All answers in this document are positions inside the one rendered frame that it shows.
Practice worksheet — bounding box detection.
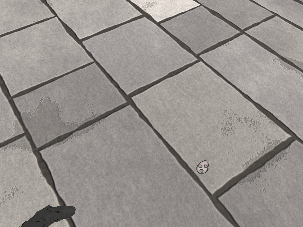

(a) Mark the robot left hand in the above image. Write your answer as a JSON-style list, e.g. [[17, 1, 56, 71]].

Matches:
[[19, 205, 76, 227]]

